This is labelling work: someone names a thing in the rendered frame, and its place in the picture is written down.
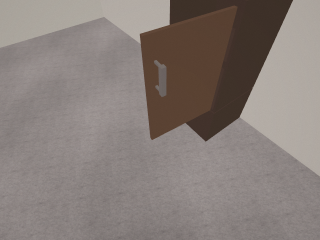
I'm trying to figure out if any handle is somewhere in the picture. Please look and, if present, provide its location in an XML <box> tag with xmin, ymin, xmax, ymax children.
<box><xmin>154</xmin><ymin>60</ymin><xmax>167</xmax><ymax>97</ymax></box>

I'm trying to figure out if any cupboard door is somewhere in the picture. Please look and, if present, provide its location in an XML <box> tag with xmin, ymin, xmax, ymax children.
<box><xmin>140</xmin><ymin>5</ymin><xmax>238</xmax><ymax>140</ymax></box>

